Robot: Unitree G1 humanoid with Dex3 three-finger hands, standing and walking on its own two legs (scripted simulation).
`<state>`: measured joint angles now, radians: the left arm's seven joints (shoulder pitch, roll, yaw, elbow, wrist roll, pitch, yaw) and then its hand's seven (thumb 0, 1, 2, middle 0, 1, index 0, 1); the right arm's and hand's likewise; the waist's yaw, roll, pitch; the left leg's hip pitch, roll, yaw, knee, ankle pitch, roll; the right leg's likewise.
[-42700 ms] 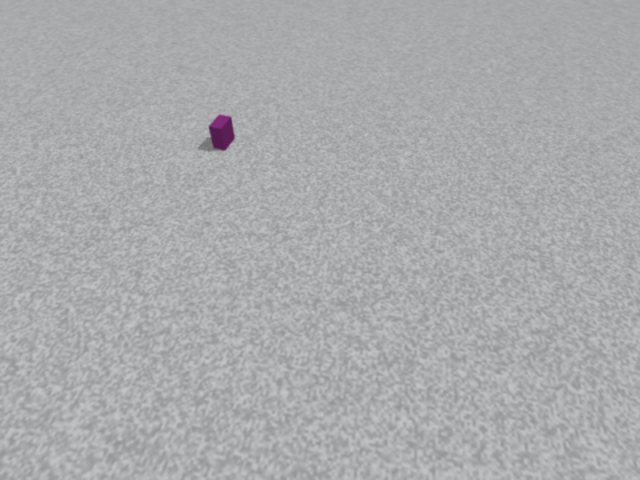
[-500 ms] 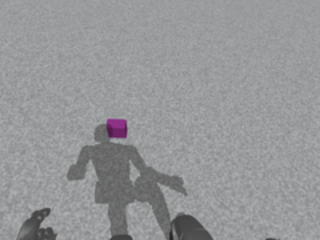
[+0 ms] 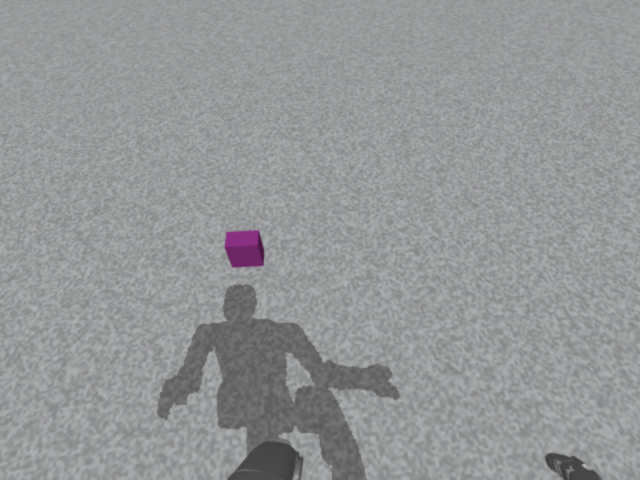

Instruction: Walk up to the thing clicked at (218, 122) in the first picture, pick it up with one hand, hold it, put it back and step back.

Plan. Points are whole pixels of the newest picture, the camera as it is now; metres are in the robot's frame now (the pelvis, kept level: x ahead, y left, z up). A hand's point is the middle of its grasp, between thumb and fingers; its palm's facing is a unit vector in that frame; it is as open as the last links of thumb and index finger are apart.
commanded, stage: step back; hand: left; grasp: from above
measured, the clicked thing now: (245, 249) +0.94 +0.34 -0.70
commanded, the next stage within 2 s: stand in 1.16 s
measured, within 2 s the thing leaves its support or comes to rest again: neither
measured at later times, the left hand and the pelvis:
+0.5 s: hand out of the picture -0.06 +0.25 -0.16, palm faces +0.11 -0.93 -0.35, open 7.4 cm; pelvis -0.09 -0.02 +0.00, yaw +6 degrees
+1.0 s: hand out of the picture +0.01 +0.27 -0.15, palm faces +0.08 -0.92 -0.39, open 7.4 cm; pelvis -0.05 -0.01 +0.00, yaw +5 degrees
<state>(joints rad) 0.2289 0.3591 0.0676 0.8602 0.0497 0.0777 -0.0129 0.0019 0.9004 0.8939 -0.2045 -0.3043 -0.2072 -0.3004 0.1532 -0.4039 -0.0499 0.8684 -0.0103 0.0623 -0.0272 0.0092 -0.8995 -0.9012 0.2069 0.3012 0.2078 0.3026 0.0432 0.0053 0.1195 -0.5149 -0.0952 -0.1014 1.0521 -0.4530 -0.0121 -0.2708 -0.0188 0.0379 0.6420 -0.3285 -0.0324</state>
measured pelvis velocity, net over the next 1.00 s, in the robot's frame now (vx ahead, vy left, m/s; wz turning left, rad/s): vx -0.05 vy -0.01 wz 0.09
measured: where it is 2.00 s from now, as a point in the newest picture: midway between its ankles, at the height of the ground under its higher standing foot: outside the picture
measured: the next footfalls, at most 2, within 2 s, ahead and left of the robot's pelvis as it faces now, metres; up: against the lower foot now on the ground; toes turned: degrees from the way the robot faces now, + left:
left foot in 0.22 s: -0.05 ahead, +0.11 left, +0.00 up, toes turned +7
right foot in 0.46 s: -0.02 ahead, -0.15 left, +0.00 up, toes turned +6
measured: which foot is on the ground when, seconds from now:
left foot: up 0.00-0.20, down 0.22-1.00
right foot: down 0.00-0.26, up 0.28-0.44, down 0.46-1.00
